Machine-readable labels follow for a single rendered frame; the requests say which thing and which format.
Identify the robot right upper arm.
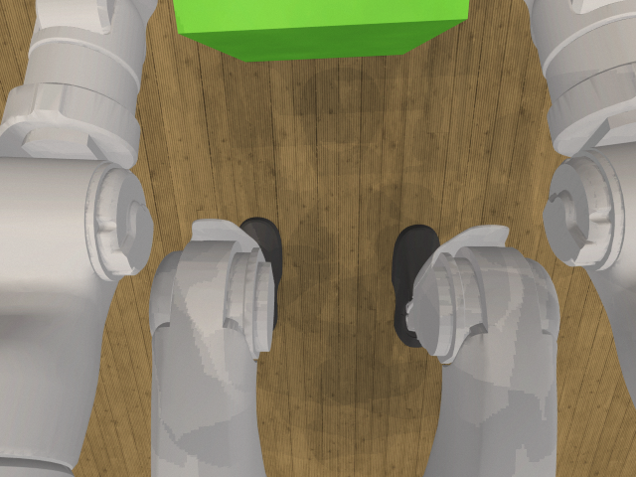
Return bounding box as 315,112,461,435
543,141,636,409

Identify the robot left upper arm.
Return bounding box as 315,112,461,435
0,157,154,477

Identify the right robot thigh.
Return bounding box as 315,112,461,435
420,246,557,477

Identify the carton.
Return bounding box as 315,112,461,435
173,0,469,62

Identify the robot right forearm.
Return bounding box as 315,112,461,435
524,0,636,157

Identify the left robot shin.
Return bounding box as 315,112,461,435
149,219,265,336

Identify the robot left forearm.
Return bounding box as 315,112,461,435
0,0,158,169

